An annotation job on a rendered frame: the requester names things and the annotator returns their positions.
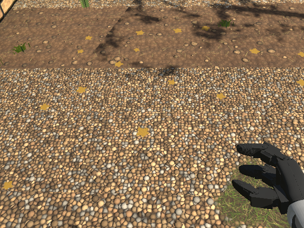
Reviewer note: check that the right robot hand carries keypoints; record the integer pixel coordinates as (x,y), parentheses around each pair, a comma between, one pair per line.
(286,178)

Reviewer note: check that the robot right forearm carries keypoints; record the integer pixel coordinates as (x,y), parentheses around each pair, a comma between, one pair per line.
(295,214)

